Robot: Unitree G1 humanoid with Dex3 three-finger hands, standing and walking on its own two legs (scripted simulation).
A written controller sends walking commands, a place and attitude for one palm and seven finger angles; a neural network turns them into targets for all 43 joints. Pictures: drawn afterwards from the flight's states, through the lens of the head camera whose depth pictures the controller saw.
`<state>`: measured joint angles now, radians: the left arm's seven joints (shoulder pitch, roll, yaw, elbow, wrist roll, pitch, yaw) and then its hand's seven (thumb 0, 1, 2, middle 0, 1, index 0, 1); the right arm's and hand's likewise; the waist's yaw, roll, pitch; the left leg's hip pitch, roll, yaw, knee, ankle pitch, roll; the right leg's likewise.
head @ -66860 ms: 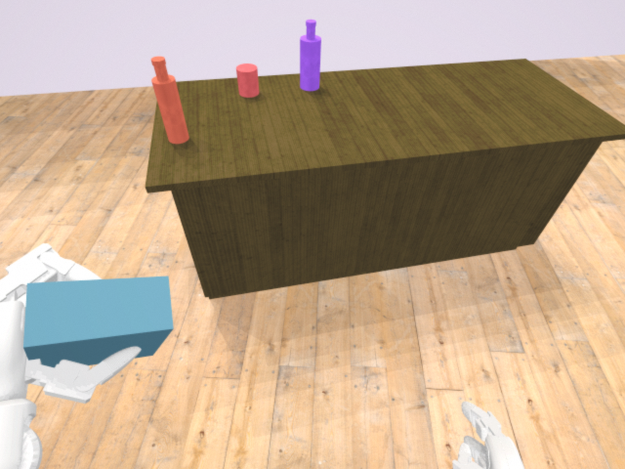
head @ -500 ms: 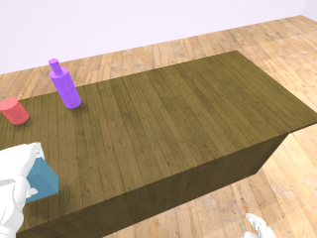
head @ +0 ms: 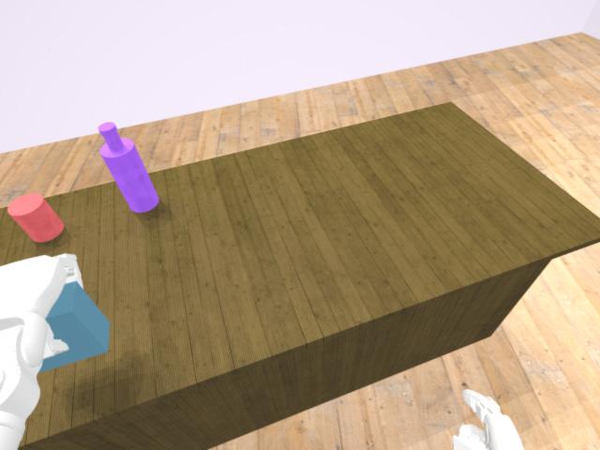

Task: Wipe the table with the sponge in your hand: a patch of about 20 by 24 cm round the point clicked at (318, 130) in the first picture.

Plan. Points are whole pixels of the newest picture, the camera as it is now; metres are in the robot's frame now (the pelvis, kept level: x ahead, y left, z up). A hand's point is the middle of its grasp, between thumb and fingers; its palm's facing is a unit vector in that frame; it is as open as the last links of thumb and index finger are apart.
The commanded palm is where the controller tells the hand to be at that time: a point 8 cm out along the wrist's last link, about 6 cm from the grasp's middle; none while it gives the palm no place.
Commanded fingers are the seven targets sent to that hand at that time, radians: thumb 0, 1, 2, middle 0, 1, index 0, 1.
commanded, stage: lift the sponge slowly off the table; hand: left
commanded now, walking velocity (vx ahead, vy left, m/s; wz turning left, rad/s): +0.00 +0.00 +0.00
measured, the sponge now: (55, 336) +0.23 +0.39 +0.01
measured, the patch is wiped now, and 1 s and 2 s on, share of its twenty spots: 0.95 0.95 0.95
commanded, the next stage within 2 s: bring the sponge back beside the body in 0.18 s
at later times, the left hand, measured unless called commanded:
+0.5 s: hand (51, 311) +0.24 +0.36 +0.07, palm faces -0.02 -0.03 -1.00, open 9.4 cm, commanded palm +0.21 +0.36 +0.13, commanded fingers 0.00 0.10 1.30 -1.20 -1.60 -1.20 -1.60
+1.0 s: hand (50, 327) +0.21 +0.33 +0.10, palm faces +0.03 -0.06 -1.00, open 9.4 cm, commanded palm +0.17 +0.32 +0.16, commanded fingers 0.00 0.10 1.30 -1.20 -1.60 -1.20 -1.60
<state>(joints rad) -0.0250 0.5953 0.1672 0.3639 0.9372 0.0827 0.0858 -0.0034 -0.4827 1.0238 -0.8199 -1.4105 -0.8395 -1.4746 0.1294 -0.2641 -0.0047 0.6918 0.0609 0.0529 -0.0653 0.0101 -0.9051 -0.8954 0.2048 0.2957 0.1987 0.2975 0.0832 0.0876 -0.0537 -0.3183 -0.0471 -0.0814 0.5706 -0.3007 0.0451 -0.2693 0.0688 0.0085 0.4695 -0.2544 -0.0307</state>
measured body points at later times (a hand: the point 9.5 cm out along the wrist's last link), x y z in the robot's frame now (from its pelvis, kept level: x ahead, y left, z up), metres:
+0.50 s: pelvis +0.00 +0.00 +0.00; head +0.00 -0.02 +0.45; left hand +0.23 +0.35 +0.13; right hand +0.20 -0.23 -0.10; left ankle -0.01 +0.09 -0.73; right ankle -0.01 -0.11 -0.73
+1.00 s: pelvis -0.01 +0.00 +0.01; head -0.03 -0.03 +0.46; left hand +0.20 +0.33 +0.15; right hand +0.23 -0.20 -0.07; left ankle -0.01 +0.09 -0.73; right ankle -0.01 -0.11 -0.73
